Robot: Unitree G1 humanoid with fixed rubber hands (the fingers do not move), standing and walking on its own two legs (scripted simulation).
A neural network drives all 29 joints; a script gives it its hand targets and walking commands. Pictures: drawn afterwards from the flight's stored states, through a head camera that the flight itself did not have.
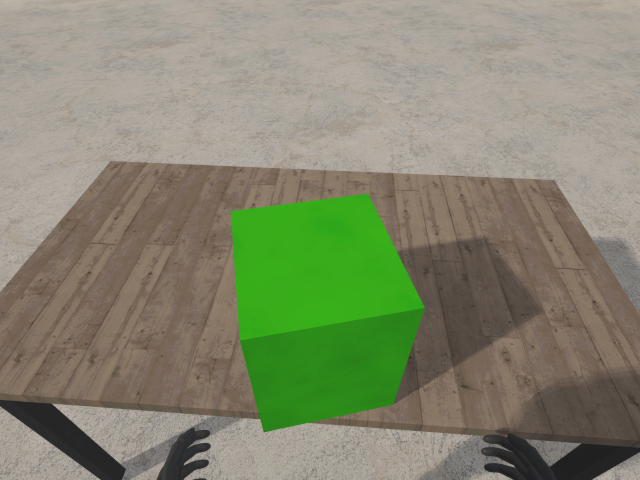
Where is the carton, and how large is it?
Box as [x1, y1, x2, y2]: [231, 194, 424, 431]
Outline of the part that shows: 367,194 231,211 240,342 264,431 389,405 393,402 424,307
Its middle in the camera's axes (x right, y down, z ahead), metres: +0.00 +0.10 +0.57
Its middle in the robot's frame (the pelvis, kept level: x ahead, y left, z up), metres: +0.37 +0.07 +0.01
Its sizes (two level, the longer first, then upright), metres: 0.210 0.200 0.250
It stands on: a table, 0.66 m high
